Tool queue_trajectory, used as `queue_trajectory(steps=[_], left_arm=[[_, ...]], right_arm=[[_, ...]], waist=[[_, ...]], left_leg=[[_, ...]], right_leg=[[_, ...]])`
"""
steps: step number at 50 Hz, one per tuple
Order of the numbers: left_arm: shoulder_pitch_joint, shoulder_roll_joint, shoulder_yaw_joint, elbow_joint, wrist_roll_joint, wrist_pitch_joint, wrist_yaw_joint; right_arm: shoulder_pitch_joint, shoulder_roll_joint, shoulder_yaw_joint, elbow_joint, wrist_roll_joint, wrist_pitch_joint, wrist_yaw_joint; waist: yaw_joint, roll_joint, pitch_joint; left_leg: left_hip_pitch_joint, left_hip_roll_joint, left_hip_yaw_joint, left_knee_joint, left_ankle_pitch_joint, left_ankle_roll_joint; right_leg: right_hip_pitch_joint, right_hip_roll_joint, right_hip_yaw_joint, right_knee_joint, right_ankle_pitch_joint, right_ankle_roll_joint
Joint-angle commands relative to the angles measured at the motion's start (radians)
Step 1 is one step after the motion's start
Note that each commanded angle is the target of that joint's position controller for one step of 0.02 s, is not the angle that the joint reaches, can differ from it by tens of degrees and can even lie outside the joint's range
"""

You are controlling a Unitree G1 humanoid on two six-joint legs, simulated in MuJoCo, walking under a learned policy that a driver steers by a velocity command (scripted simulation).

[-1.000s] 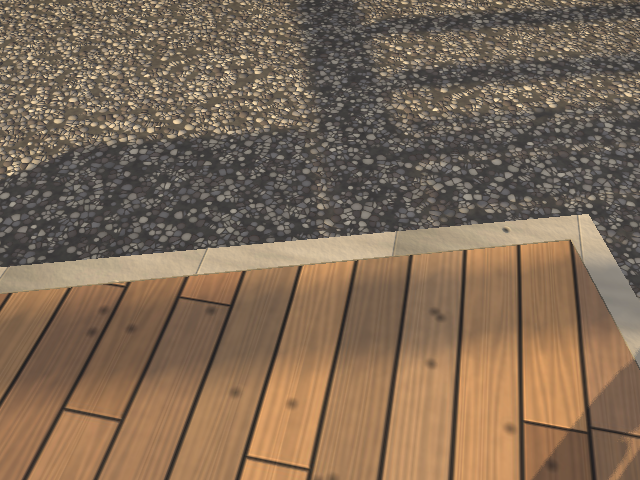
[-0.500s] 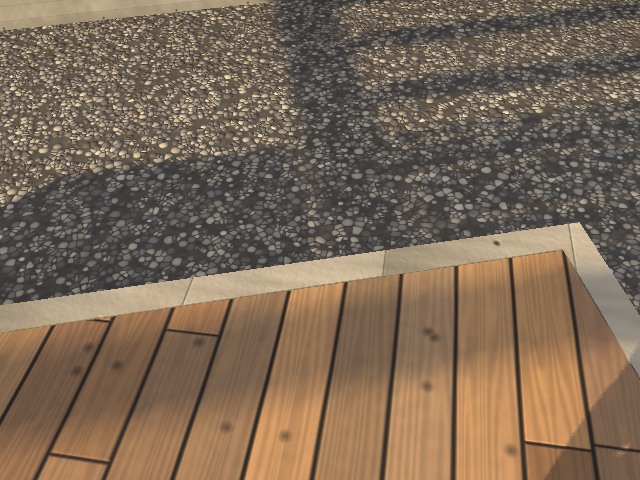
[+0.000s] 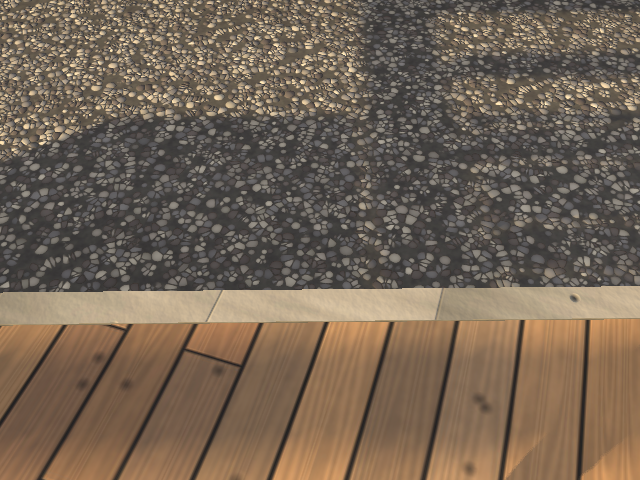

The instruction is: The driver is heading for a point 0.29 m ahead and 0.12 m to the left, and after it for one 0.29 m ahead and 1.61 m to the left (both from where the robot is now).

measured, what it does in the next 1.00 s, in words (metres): walks ahead, turning left: right foot, then left foot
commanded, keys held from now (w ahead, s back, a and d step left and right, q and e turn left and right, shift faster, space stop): w+q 0.12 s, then q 0.88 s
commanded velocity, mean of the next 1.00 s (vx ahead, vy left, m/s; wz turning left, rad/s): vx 0.17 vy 0.00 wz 0.55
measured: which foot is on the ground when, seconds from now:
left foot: down 0.00-0.54, up 0.56-0.98, down 1.00-1.00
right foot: down 0.00-0.02, up 0.04-0.52, down 0.54-1.00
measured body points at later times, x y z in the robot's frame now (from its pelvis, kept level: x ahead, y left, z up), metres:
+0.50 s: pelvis +0.23 +0.00 +0.01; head +0.27 +0.02 +0.46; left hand +0.36 +0.27 -0.09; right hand +0.28 -0.27 -0.11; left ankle +0.12 +0.03 -0.71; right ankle +0.38 -0.07 -0.69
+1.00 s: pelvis +0.24 -0.01 +0.01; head +0.23 +0.00 +0.46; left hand +0.18 +0.29 -0.09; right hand +0.51 -0.14 -0.07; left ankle +0.16 +0.04 -0.71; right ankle +0.39 -0.05 -0.71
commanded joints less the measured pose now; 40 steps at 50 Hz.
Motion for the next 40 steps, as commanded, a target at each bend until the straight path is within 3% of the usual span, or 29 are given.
queue_trajectory(steps=[1, 2, 3, 4, 5, 6, 7, 9, 12, 16, 20, 23, 25, 26, 27, 28, 29, 30, 31, 32, 34, 37, 40], left_arm=[[-0.028, 0.113, 0.027, -0.097, 0.015, -0.005, -0.009], [0.012, 0.097, 0.032, -0.144, -0.018, -0.004, -0.028], [-0.11, 0.15, 0.036, -0.177, -0.003, -0.013, -0.032], [-0.174, 0.168, 0.042, -0.204, -0.003, -0.023, -0.037], [-0.184, 0.155, 0.043, -0.204, -0.001, -0.024, -0.034], [-0.178, 0.143, 0.042, -0.209, 0.012, -0.008, -0.033], [-0.163, 0.121, 0.039, -0.212, 0.024, 0.015, -0.034], [-0.159, 0.116, 0.04, -0.223, 0.025, 0.049, -0.028], [-0.253, 0.12, 0.042, -0.277, 0.023, 0.073, -0.022], [-0.399, 0.136, 0.043, -0.36, 0.018, 0.082, -0.022], [-0.487, 0.151, 0.034, -0.409, 0.012, 0.091, -0.013], [-0.496, 0.168, 0.028, -0.426, 0.001, 0.088, -0.006], [-0.428, 0.183, 0.027, -0.417, -0.002, 0.08, 0.002], [-0.342, 0.193, 0.03, -0.398, -0.001, 0.072, 0.005], [-0.208, 0.216, 0.038, -0.373, 0.002, 0.057, 0.013], [-0.161, 0.285, 0.049, -0.391, -0.014, 0.058, 0.025], [-0.212, 0.302, 0.052, -0.423, -0.024, 0.085, 0.016], [-0.286, 0.232, 0.041, -0.455, -0.02, 0.098, 0.01], [-0.336, 0.162, 0.02, -0.472, -0.006, 0.103, 0.014], [-0.377, 0.145, 0.01, -0.487, 0.009, 0.109, 0.018], [-0.366, 0.192, 0.022, -0.497, 0.024, 0.11, 0.023], [-0.337, 0.217, 0.034, -0.511, 0.023, 0.105, 0.018], [-0.316, 0.23, 0.044, -0.527, 0.021, 0.118, 0.021]], right_arm=[[0.43, -0.23, -0.079, 0.079, -0.012, 0.004, -0.017], [0.395, -0.261, -0.086, 0.067, -0.001, 0.017, -0.009], [0.303, -0.225, -0.078, 0.052, 0.015, 0.018, -0.008], [0.247, -0.179, -0.066, 0.036, 0.019, 0.015, -0.01], [0.222, -0.148, -0.056, 0.036, 0.013, 0.009, -0.012], [0.219, -0.136, -0.05, 0.032, 0.017, 0.0, -0.019], [0.229, -0.13, -0.044, 0.036, 0.026, -0.008, -0.023], [0.273, -0.16, -0.049, 0.037, 0.026, -0.023, -0.032], [0.346, -0.172, -0.046, 0.031, 0.027, -0.011, -0.04], [0.415, -0.173, -0.04, -0.006, 0.031, 0.03, -0.059], [0.453, -0.188, -0.043, -0.053, 0.02, 0.051, -0.08], [0.452, -0.197, -0.048, -0.085, 0.007, 0.058, -0.087], [0.373, -0.215, -0.052, -0.135, 0.004, 0.063, -0.09], [0.317, -0.231, -0.057, -0.163, 0.014, 0.055, -0.083], [0.252, -0.233, -0.057, -0.197, 0.034, 0.042, -0.071], [0.318, -0.148, -0.041, -0.238, 0.049, 0.034, -0.064], [0.469, -0.196, -0.054, -0.242, 0.046, 0.048, -0.072], [0.462, -0.226, -0.059, -0.204, 0.011, 0.07, -0.079], [0.382, -0.223, -0.059, -0.212, -0.003, 0.085, -0.072], [0.342, -0.212, -0.059, -0.228, 0.0, 0.098, -0.065], [0.326, -0.201, -0.055, -0.242, 0.009, 0.127, -0.047], [0.288, -0.207, -0.054, -0.272, 0.022, 0.142, -0.037], [0.215, -0.197, -0.042, -0.312, 0.017, 0.154, -0.029]], waist=[[-0.176, 0.078, -0.222], [-0.114, 0.209, -0.303], [-0.095, 0.051, -0.161], [-0.074, -0.021, -0.077], [-0.027, -0.094, -0.033], [0.001, -0.106, -0.026], [0.023, -0.078, -0.023], [0.032, -0.06, -0.024], [0.004, 0.014, -0.056], [-0.051, 0.073, -0.097], [-0.081, 0.08, -0.102], [-0.079, 0.097, -0.092], [-0.033, 0.095, -0.1], [0.015, 0.087, -0.117], [0.095, 0.049, -0.173], [0.058, -0.186, -0.327], [-0.027, -0.258, -0.475], [-0.05, -0.118, -0.375], [-0.042, -0.045, -0.245], [-0.058, -0.038, -0.188], [-0.057, -0.124, -0.14], [-0.056, -0.124, -0.172], [-0.038, -0.14, -0.149]], left_leg=[[0.591, 0.261, -0.427, -0.059, -0.051, 0.129], [0.763, 0.41, -0.951, -0.255, -0.179, 0.3], [0.655, 0.383, -0.848, -0.327, -0.288, 0.247], [0.513, 0.358, -0.734, -0.354, -0.22, 0.204], [0.401, 0.318, -0.644, -0.366, -0.07, 0.164], [0.321, 0.276, -0.565, -0.364, 0.049, 0.143], [0.273, 0.245, -0.492, -0.352, 0.219, 0.129], [0.235, 0.21, -0.391, -0.304, 0.562, 0.119], [0.274, 0.151, -0.317, -0.22, 0.854, 0.04], [0.371, 0.125, -0.354, -0.14, 0.895, -0.047], [0.478, 0.141, -0.437, -0.065, 0.899, -0.053], [0.491, 0.151, -0.499, -0.013, 0.897, -0.035], [0.433, 0.129, -0.53, 0.048, 0.875, -0.048], [0.381, 0.092, -0.531, 0.116, 0.834, -0.076], [0.258, 0.043, -0.513, 0.278, 0.659, -0.119], [0.072, -0.091, -0.351, 0.582, -0.256, -0.16], [0.031, -0.147, -0.296, 0.769, -0.589, -0.161], [-0.005, -0.079, -0.289, 0.861, -0.512, -0.174], [-0.043, -0.053, -0.26, 0.887, -0.447, -0.188], [-0.05, -0.026, -0.25, 0.86, -0.397, -0.202], [-0.003, -0.024, -0.214, 0.852, -0.322, -0.223], [-0.001, -0.03, -0.197, 0.838, -0.282, -0.227], [-0.025, -0.008, -0.172, 0.715, -0.287, -0.228]], right_leg=[[-0.446, -0.097, -0.005, 0.842, 0.304, -0.038], [-0.777, 0.052, 0.159, 1.09, -0.026, -0.016], [-0.888, -0.036, 0.227, 1.058, 0.095, -0.035], [-0.864, -0.072, 0.221, 0.979, 0.189, -0.034], [-0.802, -0.104, 0.22, 0.9, 0.222, -0.022], [-0.737, -0.122, 0.225, 0.844, 0.22, -0.003], [-0.692, -0.13, 0.219, 0.806, 0.201, 0.018], [-0.666, -0.124, 0.192, 0.729, 0.182, 0.053], [-0.725, -0.097, 0.154, 0.623, 0.29, 0.084], [-0.806, -0.063, 0.153, 0.53, 0.375, 0.09], [-0.859, -0.029, 0.174, 0.424, 0.372, 0.085], [-0.807, -0.001, 0.194, 0.336, 0.307, 0.072], [-0.655, 0.019, 0.205, 0.196, 0.281, 0.047], [-0.512, 0.03, 0.201, 0.069, 0.343, 0.035], [-0.263, -0.042, 0.257, -0.062, 0.613, 0.001], [0.029, -0.361, 0.505, 0.035, 1.225, -0.089], [-0.002, -0.521, 0.736, 0.03, 1.359, -0.253], [-0.128, -0.484, 0.711, -0.01, 1.16, -0.271], [-0.239, -0.405, 0.58, -0.04, 0.967, -0.249], [-0.314, -0.34, 0.487, -0.081, 0.798, -0.207], [-0.43, -0.268, 0.347, -0.128, 0.727, -0.186], [-0.429, -0.271, 0.286, -0.141, 0.649, -0.196], [-0.419, -0.285, 0.268, -0.186, 0.366, -0.191]])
